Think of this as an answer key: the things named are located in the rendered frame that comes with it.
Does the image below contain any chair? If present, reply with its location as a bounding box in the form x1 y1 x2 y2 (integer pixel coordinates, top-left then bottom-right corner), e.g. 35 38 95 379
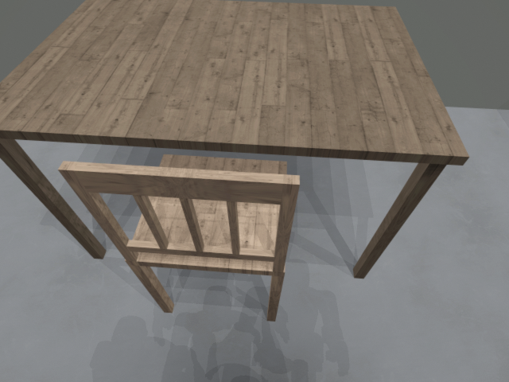
58 154 300 322

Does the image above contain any table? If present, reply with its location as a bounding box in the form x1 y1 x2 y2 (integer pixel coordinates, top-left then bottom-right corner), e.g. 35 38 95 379
0 0 469 279

